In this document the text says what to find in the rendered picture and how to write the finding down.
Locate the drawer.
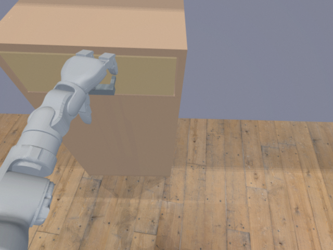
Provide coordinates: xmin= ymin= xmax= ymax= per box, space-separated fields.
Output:
xmin=0 ymin=51 xmax=177 ymax=95

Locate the left robot forearm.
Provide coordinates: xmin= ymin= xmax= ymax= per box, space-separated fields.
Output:
xmin=0 ymin=81 xmax=86 ymax=181

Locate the cabinet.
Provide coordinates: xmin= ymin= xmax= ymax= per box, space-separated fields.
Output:
xmin=0 ymin=0 xmax=187 ymax=177

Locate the handle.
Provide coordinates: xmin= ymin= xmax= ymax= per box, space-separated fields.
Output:
xmin=88 ymin=76 xmax=116 ymax=95

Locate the left robot upper arm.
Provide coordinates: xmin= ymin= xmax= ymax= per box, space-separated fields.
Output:
xmin=0 ymin=170 xmax=55 ymax=250

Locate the left robot hand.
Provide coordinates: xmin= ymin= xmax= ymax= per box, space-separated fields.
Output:
xmin=61 ymin=49 xmax=118 ymax=124

